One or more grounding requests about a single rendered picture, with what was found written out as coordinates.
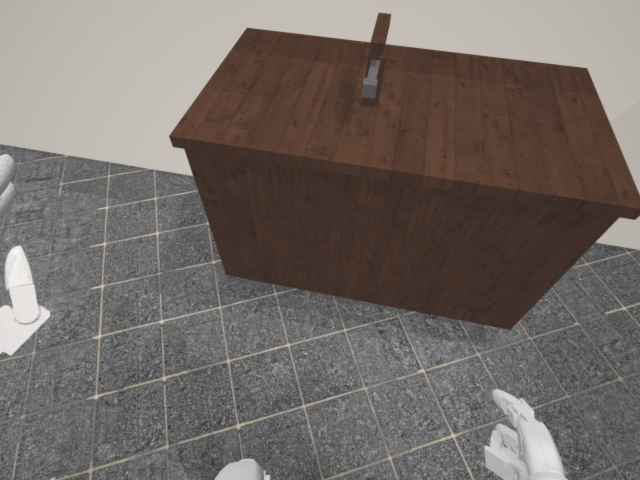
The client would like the tap lever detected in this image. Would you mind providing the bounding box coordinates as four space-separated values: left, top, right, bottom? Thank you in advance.
361 59 380 99

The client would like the right robot hand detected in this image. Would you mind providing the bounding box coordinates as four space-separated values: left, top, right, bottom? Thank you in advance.
484 389 566 480

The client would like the counter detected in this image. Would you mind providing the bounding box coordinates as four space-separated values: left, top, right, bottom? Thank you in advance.
169 13 640 330

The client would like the left robot hand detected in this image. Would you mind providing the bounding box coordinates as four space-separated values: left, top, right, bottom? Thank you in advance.
0 154 50 356

